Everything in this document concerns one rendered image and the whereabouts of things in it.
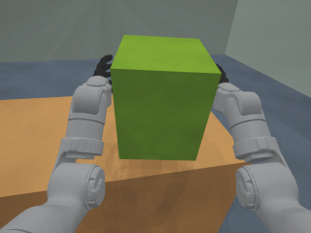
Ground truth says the carton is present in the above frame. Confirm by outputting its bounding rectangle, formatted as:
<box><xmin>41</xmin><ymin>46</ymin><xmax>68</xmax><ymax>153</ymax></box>
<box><xmin>110</xmin><ymin>35</ymin><xmax>222</xmax><ymax>161</ymax></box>

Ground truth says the pedestal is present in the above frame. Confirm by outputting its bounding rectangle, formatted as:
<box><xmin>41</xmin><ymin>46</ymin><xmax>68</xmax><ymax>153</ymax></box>
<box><xmin>0</xmin><ymin>94</ymin><xmax>252</xmax><ymax>233</ymax></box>

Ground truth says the right robot upper arm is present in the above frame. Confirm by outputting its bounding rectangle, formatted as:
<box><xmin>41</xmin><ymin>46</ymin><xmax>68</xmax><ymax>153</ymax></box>
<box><xmin>235</xmin><ymin>162</ymin><xmax>311</xmax><ymax>233</ymax></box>

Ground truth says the left robot hand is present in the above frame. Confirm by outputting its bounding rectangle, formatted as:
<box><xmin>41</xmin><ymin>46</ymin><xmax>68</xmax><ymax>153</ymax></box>
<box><xmin>93</xmin><ymin>54</ymin><xmax>113</xmax><ymax>92</ymax></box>

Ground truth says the left robot upper arm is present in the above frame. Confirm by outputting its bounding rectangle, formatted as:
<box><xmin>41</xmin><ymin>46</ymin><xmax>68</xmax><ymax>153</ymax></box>
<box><xmin>0</xmin><ymin>162</ymin><xmax>105</xmax><ymax>233</ymax></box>

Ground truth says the robot right forearm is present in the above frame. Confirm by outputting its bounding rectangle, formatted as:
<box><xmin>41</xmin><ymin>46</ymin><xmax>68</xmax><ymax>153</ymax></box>
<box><xmin>213</xmin><ymin>83</ymin><xmax>299</xmax><ymax>200</ymax></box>

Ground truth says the robot left forearm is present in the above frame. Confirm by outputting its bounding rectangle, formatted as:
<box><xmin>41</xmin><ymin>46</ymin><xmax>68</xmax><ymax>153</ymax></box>
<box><xmin>47</xmin><ymin>76</ymin><xmax>112</xmax><ymax>198</ymax></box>

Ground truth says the right robot hand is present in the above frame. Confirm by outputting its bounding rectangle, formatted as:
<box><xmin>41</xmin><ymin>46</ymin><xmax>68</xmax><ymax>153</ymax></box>
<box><xmin>216</xmin><ymin>63</ymin><xmax>228</xmax><ymax>84</ymax></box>

